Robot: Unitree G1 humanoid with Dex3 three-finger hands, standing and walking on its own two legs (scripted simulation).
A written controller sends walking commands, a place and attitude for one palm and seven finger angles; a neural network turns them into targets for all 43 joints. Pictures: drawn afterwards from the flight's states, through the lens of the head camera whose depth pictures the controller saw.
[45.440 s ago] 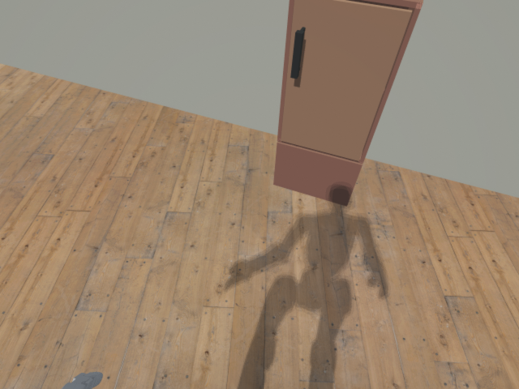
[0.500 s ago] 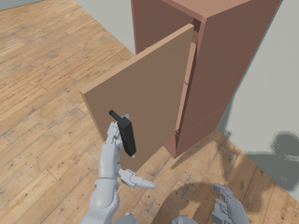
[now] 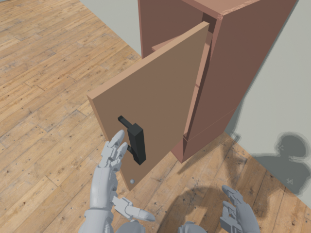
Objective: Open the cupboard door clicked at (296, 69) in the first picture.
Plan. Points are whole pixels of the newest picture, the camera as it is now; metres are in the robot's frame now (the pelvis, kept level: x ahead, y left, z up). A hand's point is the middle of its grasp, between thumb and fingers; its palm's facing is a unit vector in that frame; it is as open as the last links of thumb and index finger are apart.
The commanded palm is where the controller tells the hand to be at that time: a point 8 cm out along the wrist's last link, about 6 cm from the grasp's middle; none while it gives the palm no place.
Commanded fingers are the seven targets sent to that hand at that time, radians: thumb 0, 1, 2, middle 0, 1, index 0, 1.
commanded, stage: slide the hand sideways off the handle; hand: left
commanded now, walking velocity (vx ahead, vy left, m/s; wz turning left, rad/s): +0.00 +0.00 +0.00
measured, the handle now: (132, 141) +0.33 +0.08 +0.05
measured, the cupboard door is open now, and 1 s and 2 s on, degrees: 100 100 100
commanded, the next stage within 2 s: draw the hand back to the body in 0.56 s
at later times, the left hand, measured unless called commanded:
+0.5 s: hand (108, 203) +0.18 +0.11 +0.06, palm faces +0.03 -1.00 +0.01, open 16.4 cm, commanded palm +0.14 +0.17 +0.06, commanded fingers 0.00 -0.50 0.30 -0.15 -0.30 -0.15 -0.30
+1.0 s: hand (81, 203) +0.17 +0.15 +0.10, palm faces +0.05 -1.00 -0.05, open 16.4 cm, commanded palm +0.14 +0.21 +0.11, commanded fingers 0.00 -0.50 0.30 -0.15 -0.30 -0.15 -0.30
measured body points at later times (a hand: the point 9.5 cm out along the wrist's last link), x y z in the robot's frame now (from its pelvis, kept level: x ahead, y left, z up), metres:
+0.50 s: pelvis +0.00 +0.00 -0.01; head +0.06 +0.00 +0.43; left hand +0.17 +0.17 +0.06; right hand +0.19 -0.22 -0.08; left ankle +0.00 +0.09 -0.66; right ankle +0.02 -0.10 -0.66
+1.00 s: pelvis +0.00 +0.00 +0.01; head +0.03 +0.00 +0.46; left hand +0.16 +0.20 +0.11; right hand +0.19 -0.22 -0.05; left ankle +0.00 +0.09 -0.66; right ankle +0.02 -0.10 -0.66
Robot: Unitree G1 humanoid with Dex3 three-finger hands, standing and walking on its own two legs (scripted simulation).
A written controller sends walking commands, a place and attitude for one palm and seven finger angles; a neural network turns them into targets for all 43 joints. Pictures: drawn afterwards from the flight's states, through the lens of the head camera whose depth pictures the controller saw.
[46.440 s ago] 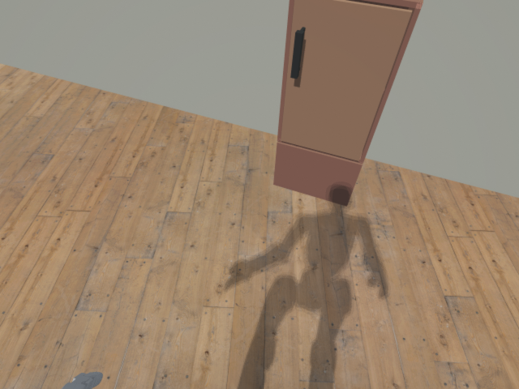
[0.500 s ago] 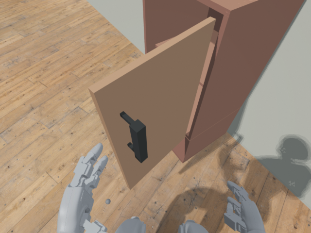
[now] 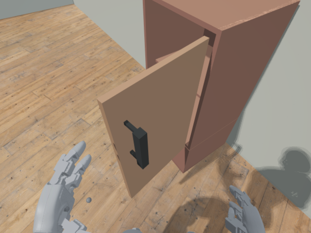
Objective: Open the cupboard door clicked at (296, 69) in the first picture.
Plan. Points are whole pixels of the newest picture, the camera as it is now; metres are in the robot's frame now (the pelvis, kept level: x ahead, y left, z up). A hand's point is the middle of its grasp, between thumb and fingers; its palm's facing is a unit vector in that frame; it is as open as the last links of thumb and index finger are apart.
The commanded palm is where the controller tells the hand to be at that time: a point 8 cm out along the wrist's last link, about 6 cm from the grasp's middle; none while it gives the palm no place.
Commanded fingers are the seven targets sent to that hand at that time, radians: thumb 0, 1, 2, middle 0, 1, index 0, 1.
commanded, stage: draw the hand back to the body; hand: left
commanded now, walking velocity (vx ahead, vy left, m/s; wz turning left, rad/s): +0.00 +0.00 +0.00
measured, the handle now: (136, 145) +0.33 +0.08 +0.05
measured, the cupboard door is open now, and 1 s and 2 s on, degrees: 100 100 100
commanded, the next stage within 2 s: step back with the hand held close in 1.24 s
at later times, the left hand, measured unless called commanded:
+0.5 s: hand (40, 176) +0.19 +0.22 +0.16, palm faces +0.28 -0.89 -0.37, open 13.5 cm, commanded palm +0.15 +0.27 +0.18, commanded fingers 0.00 0.31 0.64 -0.18 -0.30 -0.18 -0.30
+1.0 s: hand out of the picture +0.21 +0.27 +0.23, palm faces +0.46 -0.80 -0.39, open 7.9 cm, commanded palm +0.16 +0.30 +0.24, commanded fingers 0.00 0.90 0.90 -0.20 -0.30 -0.20 -0.30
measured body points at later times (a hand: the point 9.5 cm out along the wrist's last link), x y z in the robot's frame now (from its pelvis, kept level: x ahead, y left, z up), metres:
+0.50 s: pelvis +0.02 +0.01 +0.05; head +0.01 +0.00 +0.50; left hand +0.17 +0.27 +0.18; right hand +0.21 -0.20 -0.02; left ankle +0.00 +0.09 -0.67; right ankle +0.02 -0.10 -0.67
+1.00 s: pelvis +0.02 +0.01 +0.07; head +0.00 -0.01 +0.52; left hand +0.18 +0.31 +0.25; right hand +0.21 -0.21 -0.01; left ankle +0.00 +0.09 -0.67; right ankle +0.02 -0.10 -0.67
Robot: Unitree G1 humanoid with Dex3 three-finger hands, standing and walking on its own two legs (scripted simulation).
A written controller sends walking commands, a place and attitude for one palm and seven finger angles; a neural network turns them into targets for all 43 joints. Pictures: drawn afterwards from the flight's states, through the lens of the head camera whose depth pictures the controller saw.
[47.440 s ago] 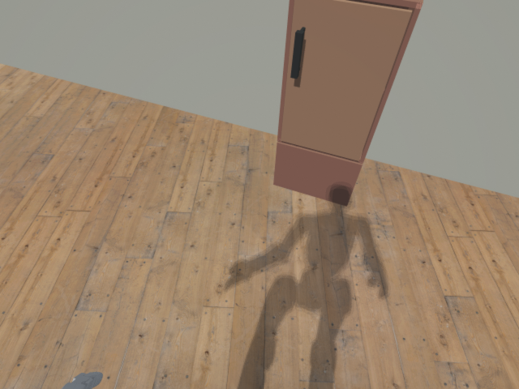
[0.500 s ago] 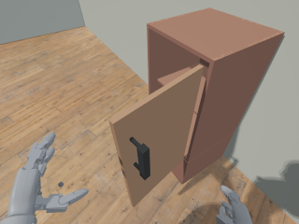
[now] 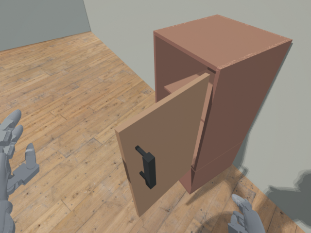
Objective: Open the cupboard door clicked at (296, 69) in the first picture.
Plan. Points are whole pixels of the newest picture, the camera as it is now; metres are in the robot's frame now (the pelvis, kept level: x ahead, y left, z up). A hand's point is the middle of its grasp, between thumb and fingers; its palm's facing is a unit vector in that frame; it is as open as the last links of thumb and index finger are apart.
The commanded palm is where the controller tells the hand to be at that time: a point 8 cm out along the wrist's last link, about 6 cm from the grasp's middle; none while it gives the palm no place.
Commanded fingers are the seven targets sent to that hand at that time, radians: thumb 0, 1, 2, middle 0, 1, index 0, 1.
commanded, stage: draw the hand back to the body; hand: left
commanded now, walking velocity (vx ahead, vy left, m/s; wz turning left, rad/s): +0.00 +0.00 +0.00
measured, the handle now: (145, 167) +0.31 +0.08 -0.02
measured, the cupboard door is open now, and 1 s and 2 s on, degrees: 100 100 100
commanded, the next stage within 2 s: step back with the hand held close in 0.24 s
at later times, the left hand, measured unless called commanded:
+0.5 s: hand (38, 168) +0.18 +0.26 +0.16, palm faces +0.45 -0.78 -0.43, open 7.5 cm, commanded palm +0.13 +0.29 +0.17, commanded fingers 0.00 0.90 0.90 -0.20 -0.30 -0.20 -0.30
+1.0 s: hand (16, 195) +0.13 +0.27 +0.15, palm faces +0.41 -0.76 -0.50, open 7.5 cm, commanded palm +0.07 +0.31 +0.17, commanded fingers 0.00 0.90 0.90 -0.20 -0.30 -0.20 -0.30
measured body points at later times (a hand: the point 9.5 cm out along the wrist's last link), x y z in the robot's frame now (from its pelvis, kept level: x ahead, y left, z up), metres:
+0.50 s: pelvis -0.01 -0.01 +0.00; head -0.02 -0.03 +0.45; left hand +0.15 +0.30 +0.18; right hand +0.18 -0.24 -0.08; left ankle -0.02 +0.09 -0.74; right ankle +0.00 -0.10 -0.74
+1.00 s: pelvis -0.07 +0.01 -0.01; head -0.05 +0.01 +0.44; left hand +0.10 +0.31 +0.18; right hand +0.10 -0.23 -0.09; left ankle -0.02 +0.08 -0.74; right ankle +0.00 -0.10 -0.74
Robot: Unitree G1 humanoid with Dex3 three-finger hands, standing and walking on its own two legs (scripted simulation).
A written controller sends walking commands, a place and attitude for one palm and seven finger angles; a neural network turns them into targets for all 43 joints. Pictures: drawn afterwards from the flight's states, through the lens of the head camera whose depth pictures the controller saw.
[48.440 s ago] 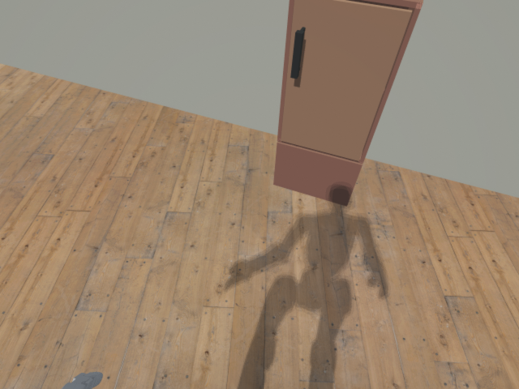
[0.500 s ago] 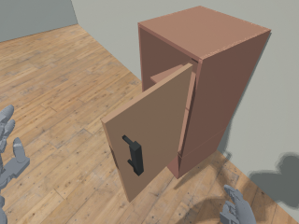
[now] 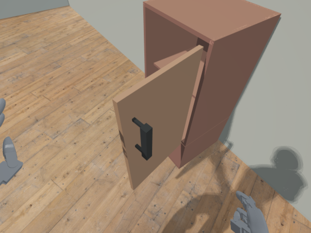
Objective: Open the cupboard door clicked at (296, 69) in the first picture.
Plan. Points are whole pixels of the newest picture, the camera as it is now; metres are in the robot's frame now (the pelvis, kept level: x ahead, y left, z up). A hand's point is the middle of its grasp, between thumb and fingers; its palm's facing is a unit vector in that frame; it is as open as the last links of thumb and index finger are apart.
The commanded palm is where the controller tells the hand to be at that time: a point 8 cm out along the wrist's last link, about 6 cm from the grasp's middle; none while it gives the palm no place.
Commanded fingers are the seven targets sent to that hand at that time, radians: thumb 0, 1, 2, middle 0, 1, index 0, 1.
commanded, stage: step back with the hand held close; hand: left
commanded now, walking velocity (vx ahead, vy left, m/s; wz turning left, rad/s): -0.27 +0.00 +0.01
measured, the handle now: (141, 139) +0.38 +0.07 -0.01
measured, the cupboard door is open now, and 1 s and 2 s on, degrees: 100 100 100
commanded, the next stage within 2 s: stop stepping back and stand still in 0.66 s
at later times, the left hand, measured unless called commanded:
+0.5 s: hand out of the picture +0.16 +0.28 +0.18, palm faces +0.44 -0.80 -0.42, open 7.5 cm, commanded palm +0.10 +0.31 +0.19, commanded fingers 0.00 0.90 0.90 -0.20 -0.30 -0.20 -0.30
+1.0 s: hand out of the picture +0.06 +0.24 +0.17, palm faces +0.40 -0.82 -0.41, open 7.5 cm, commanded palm +0.00 +0.27 +0.19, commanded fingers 0.00 0.90 0.90 -0.20 -0.30 -0.20 -0.30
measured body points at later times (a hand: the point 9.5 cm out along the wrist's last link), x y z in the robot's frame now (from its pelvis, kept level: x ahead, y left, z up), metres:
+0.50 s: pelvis -0.05 +0.01 +0.01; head -0.01 +0.06 +0.46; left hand +0.13 +0.32 +0.20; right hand +0.12 -0.21 -0.06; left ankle +0.05 +0.08 -0.73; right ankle -0.16 -0.14 -0.67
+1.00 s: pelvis -0.16 -0.02 +0.00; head -0.16 +0.00 +0.45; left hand +0.04 +0.28 +0.19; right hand -0.02 -0.29 -0.07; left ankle -0.10 +0.07 -0.73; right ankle -0.24 -0.11 -0.73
